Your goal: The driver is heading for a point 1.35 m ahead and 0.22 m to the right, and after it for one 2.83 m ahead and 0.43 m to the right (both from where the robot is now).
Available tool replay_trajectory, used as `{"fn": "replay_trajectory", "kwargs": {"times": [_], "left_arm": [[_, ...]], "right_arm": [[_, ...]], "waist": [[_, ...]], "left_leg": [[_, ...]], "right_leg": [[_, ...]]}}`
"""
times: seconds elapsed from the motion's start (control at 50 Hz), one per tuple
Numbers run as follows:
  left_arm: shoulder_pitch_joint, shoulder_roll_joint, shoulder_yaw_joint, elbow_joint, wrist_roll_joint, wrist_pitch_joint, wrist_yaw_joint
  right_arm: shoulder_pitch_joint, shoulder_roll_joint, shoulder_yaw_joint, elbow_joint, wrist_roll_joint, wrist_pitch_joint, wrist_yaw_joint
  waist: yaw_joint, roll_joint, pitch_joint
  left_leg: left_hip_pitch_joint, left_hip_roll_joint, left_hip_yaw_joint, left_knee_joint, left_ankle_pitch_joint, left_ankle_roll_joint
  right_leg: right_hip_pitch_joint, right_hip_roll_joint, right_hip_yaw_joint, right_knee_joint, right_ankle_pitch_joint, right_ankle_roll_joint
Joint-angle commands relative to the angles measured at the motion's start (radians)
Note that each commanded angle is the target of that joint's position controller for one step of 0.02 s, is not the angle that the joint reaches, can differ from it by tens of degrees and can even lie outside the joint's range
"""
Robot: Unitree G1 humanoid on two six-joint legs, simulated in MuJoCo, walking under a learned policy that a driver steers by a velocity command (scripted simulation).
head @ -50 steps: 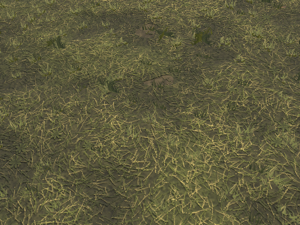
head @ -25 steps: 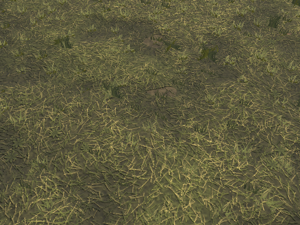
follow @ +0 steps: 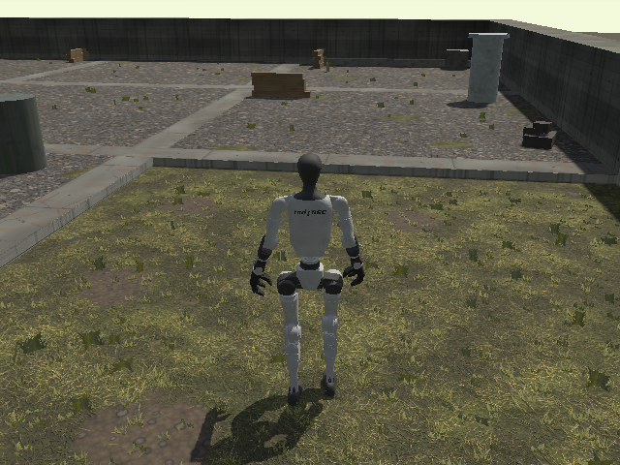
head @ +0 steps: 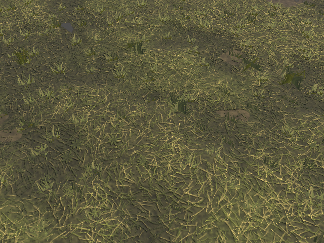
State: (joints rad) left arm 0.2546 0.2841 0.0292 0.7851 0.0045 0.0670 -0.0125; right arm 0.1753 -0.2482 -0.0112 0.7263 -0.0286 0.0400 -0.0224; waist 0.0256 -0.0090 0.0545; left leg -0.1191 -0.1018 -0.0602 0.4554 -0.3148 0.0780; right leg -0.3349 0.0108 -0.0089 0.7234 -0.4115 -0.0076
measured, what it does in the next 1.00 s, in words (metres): walks ahead: right foot, then left foot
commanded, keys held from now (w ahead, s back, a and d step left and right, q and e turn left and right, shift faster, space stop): e+shift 0.30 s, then w+shift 0.16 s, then w+q+shift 0.52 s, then w+shift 0.02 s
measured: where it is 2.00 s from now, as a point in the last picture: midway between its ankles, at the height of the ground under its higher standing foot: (194, 186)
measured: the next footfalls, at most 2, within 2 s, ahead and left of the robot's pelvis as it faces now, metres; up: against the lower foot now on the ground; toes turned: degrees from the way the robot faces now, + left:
right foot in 0.06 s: +0.04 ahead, -0.10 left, +0.00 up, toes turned -3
left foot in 0.58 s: +0.19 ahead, +0.06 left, +0.00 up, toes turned -23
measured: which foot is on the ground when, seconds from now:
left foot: down 0.00-0.08, up 0.10-0.56, down 0.58-1.00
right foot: up 0.00-0.04, down 0.06-0.58, up 0.60-1.00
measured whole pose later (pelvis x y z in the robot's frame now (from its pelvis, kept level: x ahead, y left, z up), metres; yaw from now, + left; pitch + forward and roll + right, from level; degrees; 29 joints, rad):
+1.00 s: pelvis +0.36 -0.06 -0.01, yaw -3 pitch +5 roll -2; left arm -0.07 0.27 -0.03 0.57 0.04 -0.07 -0.04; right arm 0.60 -0.27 -0.06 0.91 0.00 -0.06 0.01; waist -0.16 -0.01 0.01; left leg 0.11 -0.07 -0.35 0.29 -0.44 0.11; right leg -0.59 0.02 0.03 0.54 -0.13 0.01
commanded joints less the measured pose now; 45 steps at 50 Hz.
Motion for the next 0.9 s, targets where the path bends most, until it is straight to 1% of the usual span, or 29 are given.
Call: {"fn": "replay_trajectory", "kwargs": {"times": [0.02, 0.04, 0.06, 0.08, 0.1, 0.12, 0.14, 0.16, 0.2, 0.24, 0.3, 0.32, 0.34, 0.36, 0.4, 0.44, 0.46, 0.52, 0.56, 0.58, 0.6, 0.62, 0.64, 0.66, 0.68, 0.72, 0.76, 0.8, 0.9], "left_arm": [[-0.046, 0.103, 0.027, -0.089, -0.002, -0.028, -0.003], [-0.021, 0.094, 0.027, -0.087, -0.001, -0.034, -0.002], [0.009, 0.109, 0.032, -0.086, 0.005, -0.044, 0.001], [0.071, 0.216, 0.059, -0.089, 0.021, -0.058, 0.003], [0.126, 0.290, 0.086, -0.071, -0.001, -0.057, -0.005], [0.170, 0.260, 0.085, -0.055, -0.015, -0.059, -0.007], [0.110, 0.221, 0.083, -0.067, -0.017, -0.055, -0.002], [0.037, 0.186, 0.075, -0.086, -0.013, -0.042, 0.005], [-0.002, 0.168, 0.074, -0.105, -0.013, -0.030, 0.015], [0.033, 0.185, 0.084, -0.102, -0.014, -0.027, 0.012], [0.067, 0.210, 0.099, -0.102, -0.007, -0.023, 0.014], [0.081, 0.211, 0.100, -0.102, -0.004, -0.023, 0.014], [0.086, 0.203, 0.097, -0.105, 0.004, -0.024, 0.009], [0.084, 0.197, 0.093, -0.107, 0.013, -0.027, 0.004], [0.091, 0.193, 0.088, -0.101, 0.025, -0.041, -0.003], [0.109, 0.197, 0.086, -0.089, 0.025, -0.060, -0.004], [0.105, 0.199, 0.085, -0.085, 0.024, -0.069, -0.004], [0.039, 0.197, 0.077, -0.100, 0.021, -0.094, -0.012], [0.015, 0.182, 0.067, -0.097, 0.020, -0.103, -0.009], [0.000, 0.152, 0.055, -0.099, 0.028, -0.110, -0.005], [-0.041, 0.078, 0.032, -0.121, 0.031, -0.125, -0.004], [-0.087, 0.082, 0.025, -0.183, 0.027, -0.139, -0.005], [-0.103, 0.118, 0.027, -0.179, 0.048, -0.142, -0.003], [-0.126, 0.136, 0.029, -0.170, 0.061, -0.147, -0.010], [-0.129, 0.137, 0.027, -0.164, 0.069, -0.152, -0.015], [-0.143, 0.115, 0.015, -0.171, 0.079, -0.144, -0.028], [-0.197, 0.096, 0.003, -0.190, 0.069, -0.131, -0.033], [-0.273, 0.089, -0.005, -0.216, 0.058, -0.125, -0.035], [-0.462, 0.055, -0.031, -0.293, 0.037, -0.136, -0.042]], "right_arm": [[0.035, -0.203, -0.062, -0.027, 0.009, -0.002, -0.017], [0.015, -0.205, -0.064, -0.028, 0.014, -0.004, -0.019], [0.003, -0.208, -0.067, -0.031, 0.016, -0.010, -0.021], [-0.013, -0.187, -0.065, -0.066, 0.011, -0.016, -0.020], [-0.062, -0.130, -0.048, -0.117, 0.004, -0.006, -0.020], [-0.030, -0.131, -0.042, -0.096, -0.010, -0.001, -0.023], [-0.032, -0.134, -0.043, -0.079, -0.002, -0.001, -0.018], [-0.048, -0.147, -0.047, -0.075, 0.004, -0.005, -0.014], [-0.055, -0.156, -0.048, -0.079, -0.002, -0.005, -0.001], [-0.051, -0.142, -0.043, -0.083, 0.001, -0.001, 0.010], [-0.089, -0.140, -0.038, -0.103, 0.005, 0.002, 0.008], [-0.073, -0.151, -0.037, -0.097, -0.002, 0.000, 0.011], [-0.079, -0.156, -0.037, -0.092, -0.008, -0.003, 0.017], [-0.099, -0.161, -0.037, -0.092, -0.013, -0.009, 0.023], [-0.144, -0.161, -0.035, -0.096, -0.012, -0.028, 0.031], [-0.163, -0.153, -0.029, -0.097, -0.012, -0.052, 0.038], [-0.161, -0.151, -0.027, -0.095, -0.011, -0.061, 0.041], [-0.100, -0.157, -0.024, -0.078, 0.011, -0.075, 0.040], [0.033, -0.165, -0.030, -0.039, 0.010, -0.081, 0.032], [0.167, -0.188, -0.040, 0.004, 0.009, -0.091, 0.027], [0.319, -0.268, -0.060, 0.032, -0.002, -0.104, 0.022], [0.321, -0.327, -0.078, 0.036, 0.003, -0.101, 0.041], [0.248, -0.281, -0.076, 0.020, 0.008, -0.099, 0.056], [0.218, -0.243, -0.071, 0.009, 0.014, -0.102, 0.063], [0.232, -0.228, -0.070, 0.015, 0.012, -0.108, 0.062], [0.267, -0.202, -0.063, 0.043, 0.022, -0.118, 0.047], [0.310, -0.183, -0.063, 0.067, 0.029, -0.121, 0.039], [0.343, -0.185, -0.070, 0.079, 0.029, -0.119, 0.032], [0.397, -0.188, -0.085, 0.108, 0.028, -0.113, 0.026]], "waist": [[-0.040, 0.100, -0.025], [-0.016, 0.087, -0.034], [0.010, 0.049, -0.055], [0.023, -0.122, -0.101], [0.025, -0.265, -0.078], [0.020, -0.143, -0.102], [0.000, -0.082, -0.057], [-0.019, -0.041, -0.023], [-0.025, -0.066, -0.059], [-0.015, -0.051, -0.100], [0.011, -0.068, -0.096], [0.018, -0.077, -0.135], [0.032, -0.102, -0.132], [0.044, -0.137, -0.102], [0.062, -0.154, -0.046], [0.069, -0.133, -0.034], [0.066, -0.130, -0.032], [0.028, -0.139, -0.009], [-0.048, -0.081, -0.009], [-0.109, -0.009, -0.032], [-0.176, 0.211, -0.065], [-0.136, 0.294, -0.023], [-0.087, 0.139, 0.047], [-0.078, 0.067, 0.048], [-0.076, 0.049, 0.026], [-0.067, 0.101, 0.022], [-0.080, 0.109, 0.033], [-0.101, 0.092, 0.043], [-0.160, 0.128, 0.040]], "left_leg": [[0.062, 0.338, -0.141, 0.013, 0.707, 0.120], [0.045, 0.322, -0.114, 0.061, 0.686, 0.096], [-0.003, 0.278, -0.070, 0.153, 0.612, 0.052], [-0.152, 0.150, 0.022, 0.408, 0.343, -0.013], [-0.418, -0.044, 0.069, 0.570, -0.337, -0.065], [-0.439, 0.008, -0.023, 0.697, -0.361, -0.071], [-0.462, 0.042, -0.037, 0.730, -0.267, -0.078], [-0.469, 0.069, -0.036, 0.693, -0.181, -0.090], [-0.452, 0.079, -0.021, 0.637, -0.094, -0.119], [-0.445, 0.070, -0.013, 0.590, -0.070, -0.137], [-0.473, 0.064, -0.021, 0.495, -0.061, -0.149], [-0.459, 0.069, -0.016, 0.470, -0.058, -0.150], [-0.455, 0.077, -0.014, 0.440, -0.049, -0.145], [-0.464, 0.080, -0.007, 0.408, -0.044, -0.143], [-0.475, 0.091, 0.002, 0.340, -0.020, -0.140], [-0.454, 0.098, 0.012, 0.266, 0.002, -0.129], [-0.425, 0.099, 0.019, 0.230, 0.003, -0.119], [-0.244, 0.112, 0.068, 0.122, 0.027, -0.060], [-0.004, 0.086, 0.104, 0.045, 0.037, -0.019], [0.145, 0.083, 0.045, 0.022, -0.048, 0.002], [0.244, 0.269, -0.281, -0.134, -0.328, 0.055], [0.265, 0.431, -0.808, -0.346, -0.629, 0.140], [0.212, 0.435, -0.831, -0.337, -0.629, 0.169], [0.176, 0.386, -0.705, -0.290, -0.504, 0.163], [0.150, 0.331, -0.590, -0.280, -0.395, 0.154], [0.091, 0.252, -0.482, -0.319, -0.262, 0.145], [0.075, 0.223, -0.443, -0.336, -0.133, 0.163], [0.080, 0.214, -0.431, -0.343, -0.031, 0.178], [0.055, 0.188, -0.413, -0.292, 0.274, 0.165]], "right_leg": [[-0.017, 0.011, -0.022, -0.074, -0.024, -0.034], [0.036, 0.018, -0.018, -0.167, 0.043, -0.048], [0.122, 0.002, 0.059, -0.284, 0.194, -0.072], [0.251, -0.176, 0.368, -0.369, 0.495, -0.139], [0.314, -0.357, 0.656, -0.383, 0.903, -0.308], [0.334, -0.355, 0.639, -0.380, 0.859, -0.354], [0.296, -0.294, 0.540, -0.374, 0.752, -0.333], [0.254, -0.226, 0.462, -0.388, 0.655, -0.282], [0.266, -0.143, 0.401, -0.385, 0.654, -0.229], [0.288, -0.121, 0.400, -0.368, 0.670, -0.216], [0.294, -0.108, 0.457, -0.361, 0.579, -0.211], [0.297, -0.102, 0.477, -0.397, 0.334, -0.219], [0.276, -0.095, 0.511, -0.445, 0.029, -0.226], [0.248, -0.096, 0.549, -0.486, -0.166, -0.231], [0.218, -0.107, 0.579, -0.510, -0.231, -0.236], [0.215, -0.118, 0.578, -0.499, -0.190, -0.234], [0.203, -0.122, 0.574, -0.494, -0.175, -0.232], [0.082, -0.135, 0.515, -0.503, -0.153, -0.211], [-0.060, -0.119, 0.446, -0.441, -0.170, -0.185], [-0.144, -0.081, 0.373, -0.297, -0.131, -0.165], [-0.238, 0.028, 0.182, 0.087, 0.000, -0.117], [-0.504, 0.108, 0.065, 0.282, -0.054, -0.073], [-0.569, 0.033, 0.114, 0.383, 0.026, -0.066], [-0.550, -0.004, 0.121, 0.395, 0.115, -0.050], [-0.507, -0.028, 0.112, 0.370, 0.152, -0.034], [-0.437, -0.049, 0.086, 0.296, 0.172, -0.002], [-0.437, -0.045, 0.055, 0.247, 0.203, 0.023], [-0.463, -0.038, 0.032, 0.173, 0.228, 0.045], [-0.352, 0.016, -0.009, -0.072, 0.315, 0.058]]}}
